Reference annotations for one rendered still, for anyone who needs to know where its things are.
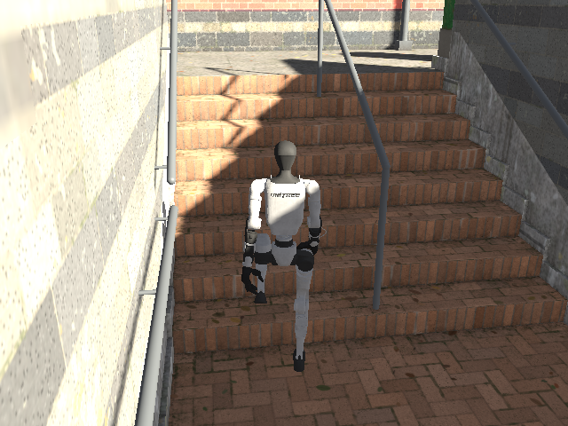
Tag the robot left forearm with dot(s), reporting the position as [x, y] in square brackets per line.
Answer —
[249, 245]

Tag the humanoid robot torso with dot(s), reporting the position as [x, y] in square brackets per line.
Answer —
[284, 212]

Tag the robot right forearm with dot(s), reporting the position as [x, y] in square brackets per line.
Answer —
[314, 235]

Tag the robot right upper arm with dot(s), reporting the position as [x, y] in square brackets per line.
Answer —
[313, 189]

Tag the left robot shin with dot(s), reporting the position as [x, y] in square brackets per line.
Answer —
[262, 268]

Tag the right robot hand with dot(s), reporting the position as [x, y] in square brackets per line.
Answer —
[306, 245]

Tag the robot left upper arm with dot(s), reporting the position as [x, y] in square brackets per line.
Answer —
[254, 203]

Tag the left robot hand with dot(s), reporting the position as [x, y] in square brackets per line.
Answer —
[246, 271]

